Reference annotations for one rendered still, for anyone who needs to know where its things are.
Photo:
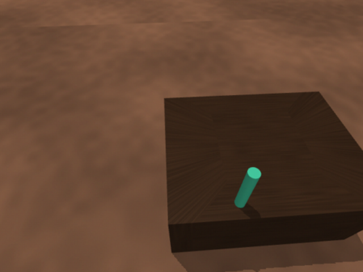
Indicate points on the can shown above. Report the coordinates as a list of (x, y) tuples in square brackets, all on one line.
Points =
[(250, 180)]

